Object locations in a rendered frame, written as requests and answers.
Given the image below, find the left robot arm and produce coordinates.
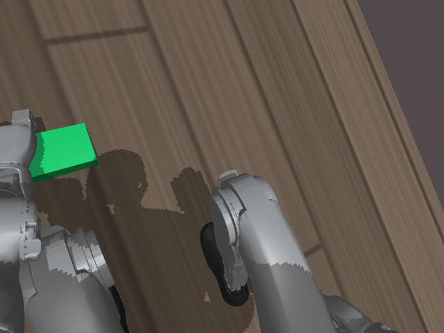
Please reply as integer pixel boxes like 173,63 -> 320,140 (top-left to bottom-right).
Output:
0,163 -> 41,333

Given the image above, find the left robot hand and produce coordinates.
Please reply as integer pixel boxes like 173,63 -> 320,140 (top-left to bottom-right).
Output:
0,109 -> 38,190

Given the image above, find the carton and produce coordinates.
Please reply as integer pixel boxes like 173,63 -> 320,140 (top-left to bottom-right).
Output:
28,123 -> 99,183

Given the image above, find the right robot hand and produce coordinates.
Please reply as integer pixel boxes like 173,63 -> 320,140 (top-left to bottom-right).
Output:
320,290 -> 374,333

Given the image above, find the left robot foot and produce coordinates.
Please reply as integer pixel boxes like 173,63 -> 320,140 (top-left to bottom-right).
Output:
110,285 -> 130,333

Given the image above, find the right robot foot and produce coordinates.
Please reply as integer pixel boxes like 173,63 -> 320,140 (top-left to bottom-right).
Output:
200,222 -> 249,307

